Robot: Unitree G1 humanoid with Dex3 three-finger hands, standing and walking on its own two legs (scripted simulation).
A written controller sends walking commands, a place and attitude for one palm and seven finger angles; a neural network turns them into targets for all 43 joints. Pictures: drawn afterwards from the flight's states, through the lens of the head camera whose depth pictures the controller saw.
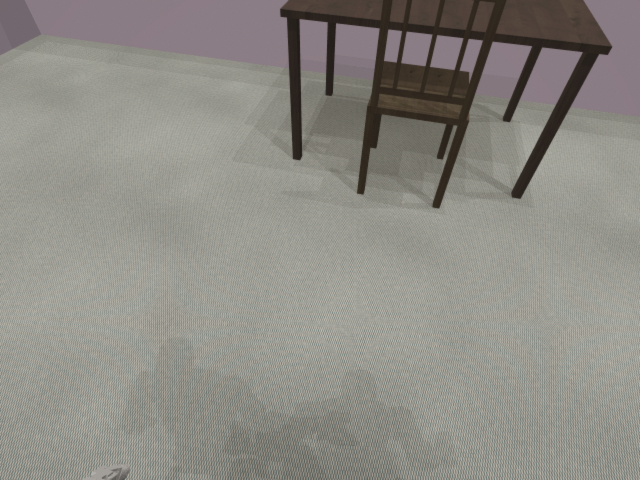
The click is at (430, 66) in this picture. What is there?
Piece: chair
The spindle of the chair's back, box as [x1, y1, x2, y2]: [420, 0, 444, 92]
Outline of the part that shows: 444,0 440,0 420,89 420,91 422,92 426,81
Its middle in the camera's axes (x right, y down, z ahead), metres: +0.38 -0.66 +1.33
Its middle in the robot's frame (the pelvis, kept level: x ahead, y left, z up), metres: +1.45 -0.30 -0.07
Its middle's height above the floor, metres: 0.71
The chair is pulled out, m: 0.00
